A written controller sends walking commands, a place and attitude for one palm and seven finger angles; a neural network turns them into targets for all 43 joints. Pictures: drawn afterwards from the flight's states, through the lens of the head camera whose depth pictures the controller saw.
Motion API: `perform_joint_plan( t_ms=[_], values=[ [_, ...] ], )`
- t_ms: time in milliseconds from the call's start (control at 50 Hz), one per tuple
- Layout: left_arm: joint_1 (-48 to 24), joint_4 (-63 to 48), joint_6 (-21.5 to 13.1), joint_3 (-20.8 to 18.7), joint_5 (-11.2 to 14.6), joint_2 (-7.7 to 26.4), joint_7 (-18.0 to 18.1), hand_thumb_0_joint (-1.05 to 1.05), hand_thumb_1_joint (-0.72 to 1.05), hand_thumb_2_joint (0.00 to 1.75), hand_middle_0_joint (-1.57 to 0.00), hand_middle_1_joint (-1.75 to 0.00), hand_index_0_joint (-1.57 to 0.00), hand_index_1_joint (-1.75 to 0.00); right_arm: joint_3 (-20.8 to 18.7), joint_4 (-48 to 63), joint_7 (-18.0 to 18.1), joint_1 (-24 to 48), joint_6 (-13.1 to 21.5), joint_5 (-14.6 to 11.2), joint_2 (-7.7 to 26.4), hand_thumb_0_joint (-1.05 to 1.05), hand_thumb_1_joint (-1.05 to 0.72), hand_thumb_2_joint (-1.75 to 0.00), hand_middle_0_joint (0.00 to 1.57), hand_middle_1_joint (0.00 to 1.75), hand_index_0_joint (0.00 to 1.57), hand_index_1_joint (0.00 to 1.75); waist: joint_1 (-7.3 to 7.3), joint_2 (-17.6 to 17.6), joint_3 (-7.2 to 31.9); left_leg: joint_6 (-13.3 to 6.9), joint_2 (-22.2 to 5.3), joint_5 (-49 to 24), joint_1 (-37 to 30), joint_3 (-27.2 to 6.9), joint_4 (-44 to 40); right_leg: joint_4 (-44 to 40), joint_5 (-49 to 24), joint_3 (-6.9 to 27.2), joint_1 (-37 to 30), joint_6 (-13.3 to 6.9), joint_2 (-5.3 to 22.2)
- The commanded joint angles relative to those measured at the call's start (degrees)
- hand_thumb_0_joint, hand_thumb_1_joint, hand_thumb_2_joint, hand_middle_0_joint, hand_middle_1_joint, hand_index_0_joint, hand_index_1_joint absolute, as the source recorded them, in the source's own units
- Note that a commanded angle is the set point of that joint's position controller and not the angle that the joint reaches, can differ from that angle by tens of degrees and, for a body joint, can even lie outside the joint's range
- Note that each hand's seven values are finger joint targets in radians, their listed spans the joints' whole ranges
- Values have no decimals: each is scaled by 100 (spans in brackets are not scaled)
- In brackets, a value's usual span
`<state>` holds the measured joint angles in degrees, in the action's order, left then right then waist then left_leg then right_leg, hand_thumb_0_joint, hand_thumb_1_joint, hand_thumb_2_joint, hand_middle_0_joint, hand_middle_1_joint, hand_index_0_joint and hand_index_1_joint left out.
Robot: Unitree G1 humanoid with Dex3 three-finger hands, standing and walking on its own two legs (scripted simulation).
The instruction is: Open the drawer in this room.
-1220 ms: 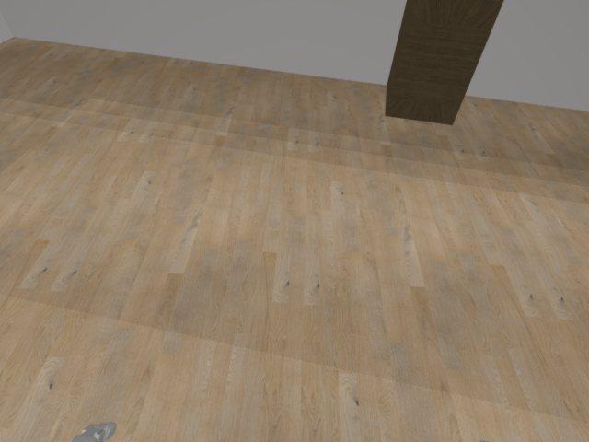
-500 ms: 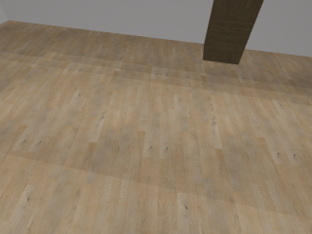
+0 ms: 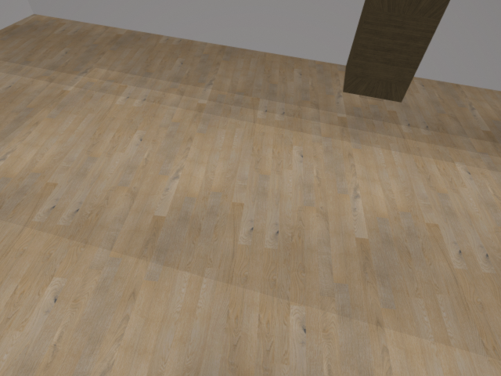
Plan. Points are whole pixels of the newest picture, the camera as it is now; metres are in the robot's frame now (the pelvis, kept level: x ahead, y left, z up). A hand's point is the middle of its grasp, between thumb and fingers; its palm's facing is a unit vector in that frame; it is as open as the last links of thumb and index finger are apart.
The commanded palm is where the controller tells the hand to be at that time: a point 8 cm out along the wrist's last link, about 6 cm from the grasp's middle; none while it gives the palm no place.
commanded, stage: stand and wait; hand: left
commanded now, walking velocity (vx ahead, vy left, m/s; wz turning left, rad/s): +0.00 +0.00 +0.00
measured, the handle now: out of the picture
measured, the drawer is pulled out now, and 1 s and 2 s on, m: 0.00 0.00 0.00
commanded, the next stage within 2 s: turn or walk to find it in 0.50 s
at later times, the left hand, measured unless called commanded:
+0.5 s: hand out of the picture +0.01 +0.20 -0.17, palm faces +0.02 -0.97 -0.24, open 7.4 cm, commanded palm none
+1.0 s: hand out of the picture +0.04 +0.19 -0.17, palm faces +0.05 -0.97 -0.23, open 7.4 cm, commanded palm none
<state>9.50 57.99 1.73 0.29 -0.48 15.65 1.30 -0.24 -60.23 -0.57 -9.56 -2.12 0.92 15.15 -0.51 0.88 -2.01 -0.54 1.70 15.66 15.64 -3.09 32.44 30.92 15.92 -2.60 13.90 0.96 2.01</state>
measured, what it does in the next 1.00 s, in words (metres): stands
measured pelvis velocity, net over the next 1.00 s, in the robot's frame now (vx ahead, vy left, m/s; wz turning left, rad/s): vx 0.00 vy -0.01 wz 0.04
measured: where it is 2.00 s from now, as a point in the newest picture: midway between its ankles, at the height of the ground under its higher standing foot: outside the picture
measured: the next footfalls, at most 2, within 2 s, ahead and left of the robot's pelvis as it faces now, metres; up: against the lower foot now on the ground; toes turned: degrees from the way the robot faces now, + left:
none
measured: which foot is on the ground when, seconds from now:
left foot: down 0.00-1.00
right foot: down 0.00-1.00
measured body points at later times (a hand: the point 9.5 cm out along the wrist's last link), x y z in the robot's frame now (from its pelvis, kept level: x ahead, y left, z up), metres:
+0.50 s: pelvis +0.00 +0.00 +0.01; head +0.00 +0.00 +0.46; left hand +0.01 +0.25 -0.15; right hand +0.05 -0.26 -0.14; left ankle +0.02 +0.11 -0.73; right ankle +0.01 -0.13 -0.73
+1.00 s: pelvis +0.00 -0.01 +0.01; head +0.01 +0.00 +0.45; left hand +0.03 +0.24 -0.15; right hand +0.05 -0.24 -0.15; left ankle +0.02 +0.11 -0.73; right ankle +0.01 -0.13 -0.73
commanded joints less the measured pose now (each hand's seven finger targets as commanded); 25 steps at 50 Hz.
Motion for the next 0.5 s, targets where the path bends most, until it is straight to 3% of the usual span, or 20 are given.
perform_joint_plan(
  t_ms=[0, 20, 40, 80, 120, 200, 320, 480],
  values=[
    [-93, -422, -42, -175, -22, 678, 66, 0, 90, 90, -20, -30, -20, -30, -165, 297, 63, -184, 160, 14, 825, 0, -90, -90, 20, 30, 20, 30, -9, -569, 235, -253, -944, -1065, 89, -1046, -1053, -63, -60, 159, 44, -27, 319],
    [17, -383, -43, -159, -17, 589, 63, 0, 90, 90, -20, -30, -20, -30, -180, 307, 84, -96, 188, 5, 905, 0, -90, -90, 20, 30, 20, 30, 66, -854, 200, -415, -1145, -1028, 174, -1408, -1383, 115, 132, 43, -75, 56, 133],
    [129, -329, -56, -152, -22, 545, 62, 0, 90, 90, -20, -30, -20, -30, -193, 337, 109, -32, 210, -15, 942, 0, -90, -90, 20, 30, 20, 30, 128, -917, 157, -514, -1200, -1107, 242, -1532, -1482, 130, 206, 58, -162, 68, 87],
    [309, -200, -90, -153, -27, 537, 59, 0, 90, 90, -20, -30, -20, -30, -207, 330, 141, -19, 251, -39, 871, 0, -90, -90, 20, 30, 20, 30, 178, -852, 295, -520, -1114, -1395, 107, -1353, -1373, -80, 72, 143, -352, 39, 144],
    [501, -78, -131, -148, -25, 501, 60, 0, 90, 90, -20, -30, -20, -30, -200, 298, 145, -10, 267, -50, 753, 0, -90, -90, 20, 30, 20, 30, 206, -672, 348, -376, -903, -1155, 149, -1051, -1212, -431, -306, 271, -598, -4, 281],
    [523, 19, -184, -150, -31, 481, 61, 0, 90, 90, -20, -30, -20, -30, -175, 225, 132, -173, 240, -51, 494, 0, -90, -90, 20, 30, 20, 30, 78, -103, 116, -148, -577, -459, 206, -630, -1029, -851, -198, 576, -404, -140, 544],
    [496, 77, -253, -176, -32, 553, 49, 0, 90, 90, -20, -30, -20, -30, -180, 118, 140, -230, 273, -53, 562, 0, -90, -90, 20, 30, 20, 30, 29, 56, 48, -133, -568, -636, -38, -573, -1044, -1052, -52, 651, -222, -188, 546],
    [430, 161, -295, -223, -34, 788, 24, 0, 90, 90, -20, -30, -20, -30, -196, 62, 149, -18, 328, -55, 867, 0, -90, -90, 20, 30, 20, 30, 103, -144, -6, -163, -636, -673, -78, -613, -1224, -1128, -152, 623, -368, -212, 522]
  ],
)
